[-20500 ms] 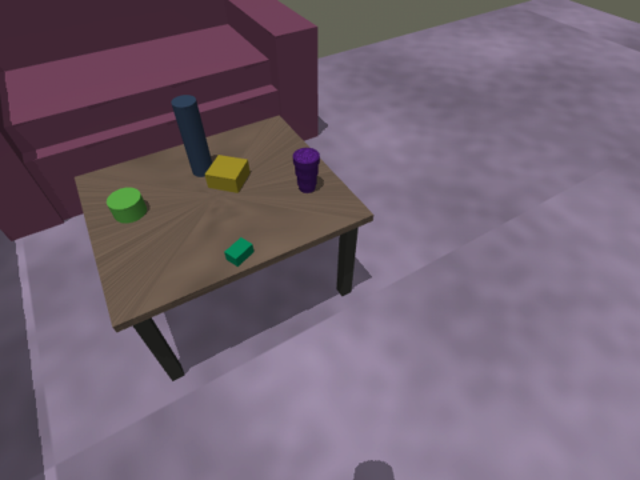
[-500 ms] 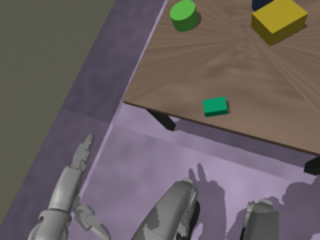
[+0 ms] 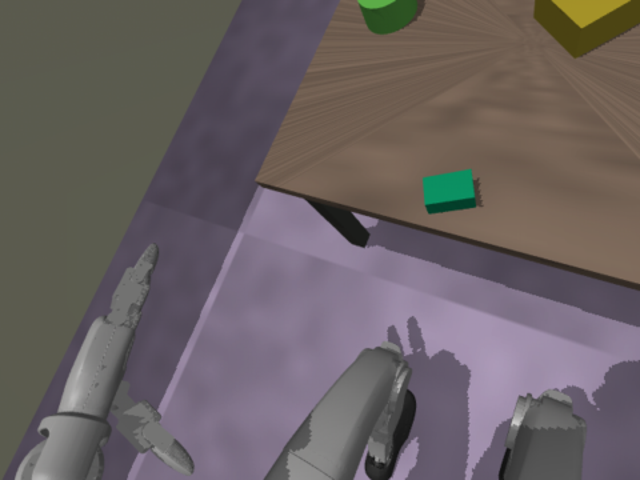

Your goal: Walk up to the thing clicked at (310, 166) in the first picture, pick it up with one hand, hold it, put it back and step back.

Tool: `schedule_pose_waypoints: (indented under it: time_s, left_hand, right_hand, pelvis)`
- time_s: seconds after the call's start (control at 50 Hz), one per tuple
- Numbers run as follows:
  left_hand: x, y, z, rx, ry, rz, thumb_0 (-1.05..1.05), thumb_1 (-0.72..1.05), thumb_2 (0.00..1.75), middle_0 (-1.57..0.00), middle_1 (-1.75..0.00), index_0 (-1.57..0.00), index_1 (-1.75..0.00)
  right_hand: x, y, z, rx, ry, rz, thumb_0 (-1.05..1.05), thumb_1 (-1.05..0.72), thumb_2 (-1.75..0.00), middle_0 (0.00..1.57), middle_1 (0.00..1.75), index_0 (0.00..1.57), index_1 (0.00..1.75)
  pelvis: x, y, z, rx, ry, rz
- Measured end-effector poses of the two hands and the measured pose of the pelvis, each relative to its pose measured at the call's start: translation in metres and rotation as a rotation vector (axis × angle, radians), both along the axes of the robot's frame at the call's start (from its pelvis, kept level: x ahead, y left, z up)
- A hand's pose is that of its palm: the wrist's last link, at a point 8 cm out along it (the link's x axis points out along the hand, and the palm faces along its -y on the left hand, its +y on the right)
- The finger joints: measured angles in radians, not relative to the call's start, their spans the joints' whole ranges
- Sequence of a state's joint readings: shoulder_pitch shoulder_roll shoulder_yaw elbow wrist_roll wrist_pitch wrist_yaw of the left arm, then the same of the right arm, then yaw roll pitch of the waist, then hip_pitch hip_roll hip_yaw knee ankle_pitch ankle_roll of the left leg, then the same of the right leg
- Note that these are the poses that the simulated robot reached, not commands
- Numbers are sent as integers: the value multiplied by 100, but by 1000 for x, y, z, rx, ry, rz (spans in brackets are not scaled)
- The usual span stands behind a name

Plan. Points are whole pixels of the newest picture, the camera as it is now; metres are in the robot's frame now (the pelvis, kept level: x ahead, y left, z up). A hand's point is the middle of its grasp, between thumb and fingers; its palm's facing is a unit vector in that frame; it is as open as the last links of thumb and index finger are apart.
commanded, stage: lower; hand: right
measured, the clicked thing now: out of the picture +0.56 -0.26 -0.07
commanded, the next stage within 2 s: loosen in 0.16 s
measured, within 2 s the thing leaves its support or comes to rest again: rests again in 0.58 s
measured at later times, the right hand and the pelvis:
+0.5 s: hand out of the picture +0.56 -0.28 -0.06, palm faces +0.38 +0.92 -0.01, open 10.3 cm; pelvis -0.01 +0.00 -0.02, yaw +0 degrees
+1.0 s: hand out of the picture +0.57 -0.29 -0.05, palm faces +0.40 +0.92 -0.01, open 14.5 cm; pelvis +0.00 +0.01 -0.02, yaw +1 degrees
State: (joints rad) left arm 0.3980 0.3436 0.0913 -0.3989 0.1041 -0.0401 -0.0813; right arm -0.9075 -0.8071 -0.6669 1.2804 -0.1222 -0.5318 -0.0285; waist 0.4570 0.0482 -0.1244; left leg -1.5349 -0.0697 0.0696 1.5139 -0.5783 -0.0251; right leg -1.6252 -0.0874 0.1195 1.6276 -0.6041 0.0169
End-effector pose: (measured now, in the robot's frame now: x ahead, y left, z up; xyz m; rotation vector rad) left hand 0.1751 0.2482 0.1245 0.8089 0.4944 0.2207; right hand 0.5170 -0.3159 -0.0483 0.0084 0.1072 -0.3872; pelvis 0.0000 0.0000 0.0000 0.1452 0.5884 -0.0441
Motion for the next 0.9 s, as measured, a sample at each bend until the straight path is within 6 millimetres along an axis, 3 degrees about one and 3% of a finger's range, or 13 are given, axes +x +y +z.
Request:
schedule_pose_waypoints:
  time_s: [0.14, 0.38, 0.6, 0.78, 0.9]
  left_hand:
    - [2, 3, 0, 32, -5, -2, -1, -57, 9, -6, -4, -5, -6]
    - [-2, 8, 2, 63, -20, -20, -1, -56, 8, -6, -4, -5, -5]
    - [-3, 4, -1, 48, -17, -34, -1, -55, 7, -6, -5, -6, -5]
    - [-3, 8, 4, 68, -17, -17, -1, -56, 9, -7, -5, -6, -6]
    - [-5, 8, -6, 30, -2, 3, -1, -57, 8, -7, -5, -6, -6]
  right_hand:
    - [2, -1, -10, -10, -13, 4, -4, 61, -93, 69, 118, 84, 125]
    - [3, -4, -10, -14, -22, 3, 0, 61, -86, 74, 113, 88, 120]
    - [8, -7, -8, -13, -42, -3, 0, 45, -53, 87, 80, 92, 84]
    - [17, -4, -5, -6, -42, 8, -1, 39, -30, 71, 52, 72, 53]
    - [18, -6, -6, 6, -43, -2, -1, 36, -24, 53, 39, 53, 39]
  pelvis:
    - [-1, 1, -8, -2, 8, 6]
    - [-6, 4, -18, -2, 8, 4]
    - [-7, 5, -21, -7, 16, 6]
    - [-4, 5, -22, -5, 22, 8]
    - [-3, 5, -23, -3, 22, 13]
